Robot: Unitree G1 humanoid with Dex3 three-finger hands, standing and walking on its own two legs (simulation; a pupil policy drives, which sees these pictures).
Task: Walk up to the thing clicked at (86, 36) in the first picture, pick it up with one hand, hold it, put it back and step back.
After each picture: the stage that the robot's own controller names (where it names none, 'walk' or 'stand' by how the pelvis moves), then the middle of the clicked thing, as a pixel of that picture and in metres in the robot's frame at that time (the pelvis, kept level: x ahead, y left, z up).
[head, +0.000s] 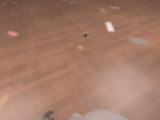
stand; (85, 34) +2.02 +0.19 -0.72
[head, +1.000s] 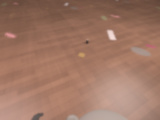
walk; (87, 41) +1.88 +0.06 -0.71
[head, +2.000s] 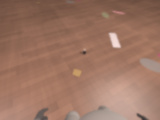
walk; (84, 51) +1.27 +0.11 -0.71
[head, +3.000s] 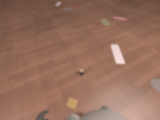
walk; (81, 72) +0.80 +0.14 -0.71
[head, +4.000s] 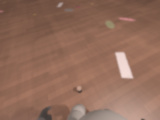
walk; (79, 89) +0.47 +0.19 -0.69
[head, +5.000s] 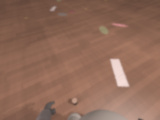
stand; (74, 101) +0.33 +0.20 -0.71
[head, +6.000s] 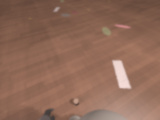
stand; (76, 102) +0.34 +0.19 -0.72
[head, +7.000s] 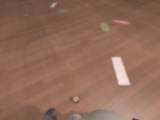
stand; (76, 99) +0.33 +0.19 -0.72
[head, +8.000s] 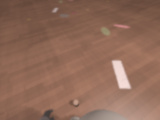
stand; (76, 103) +0.32 +0.19 -0.73
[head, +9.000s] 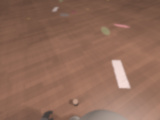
stand; (75, 102) +0.33 +0.20 -0.72
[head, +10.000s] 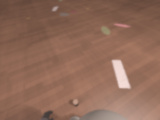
stand; (75, 102) +0.32 +0.19 -0.73
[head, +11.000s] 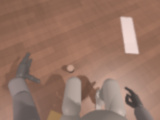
go down; (70, 69) +0.41 +0.18 -0.42
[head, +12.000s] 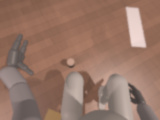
go down; (71, 63) +0.43 +0.18 -0.32
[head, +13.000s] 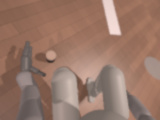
close in; (50, 57) +0.43 +0.21 -0.23
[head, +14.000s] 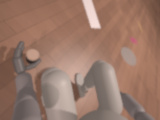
close; (32, 57) +0.42 +0.23 -0.23
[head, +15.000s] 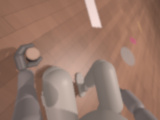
lift; (32, 55) +0.42 +0.22 -0.23
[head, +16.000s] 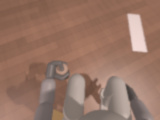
lift; (63, 72) +0.31 +0.21 -0.07
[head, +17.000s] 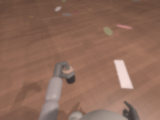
hold; (69, 75) +0.33 +0.16 +0.04
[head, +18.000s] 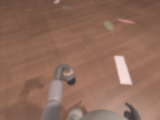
hold; (69, 77) +0.32 +0.17 -0.01
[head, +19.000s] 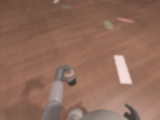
hold; (70, 77) +0.32 +0.16 -0.02
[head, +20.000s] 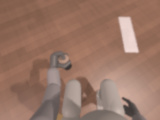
crouch; (65, 62) +0.41 +0.17 -0.10
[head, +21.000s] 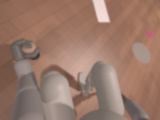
lower; (32, 51) +0.45 +0.23 -0.23
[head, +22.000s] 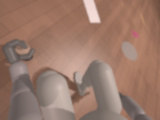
lower; (25, 52) +0.45 +0.24 -0.23
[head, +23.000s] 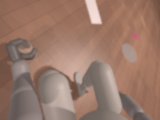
lower; (27, 51) +0.44 +0.24 -0.24
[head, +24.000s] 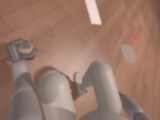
lower; (27, 51) +0.44 +0.24 -0.24
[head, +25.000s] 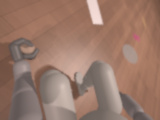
loosen; (29, 51) +0.44 +0.24 -0.24
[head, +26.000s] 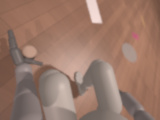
withdraw; (29, 53) +0.43 +0.22 -0.24
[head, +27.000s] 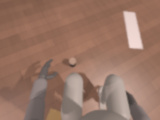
walk; (72, 62) +0.46 +0.16 -0.34
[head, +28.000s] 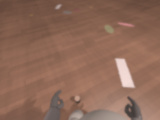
stand; (77, 99) +0.36 +0.15 -0.66
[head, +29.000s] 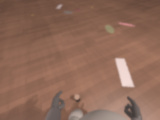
stand; (77, 98) +0.38 +0.17 -0.67
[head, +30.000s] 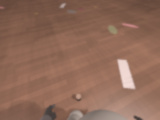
stand; (78, 97) +0.38 +0.15 -0.69
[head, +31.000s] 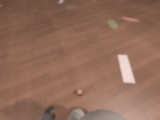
walk; (79, 93) +0.40 +0.15 -0.71
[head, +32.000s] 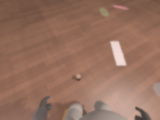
walk; (78, 77) +0.54 +0.14 -0.71
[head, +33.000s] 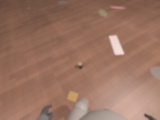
walk; (80, 65) +0.83 +0.24 -0.69
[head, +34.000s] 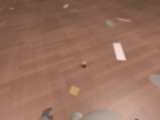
stand; (84, 64) +1.01 +0.15 -0.71
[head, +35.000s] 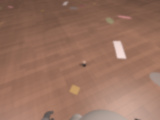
stand; (84, 63) +1.00 +0.15 -0.72
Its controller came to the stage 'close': yes
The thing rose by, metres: 0.71
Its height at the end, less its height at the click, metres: +0.00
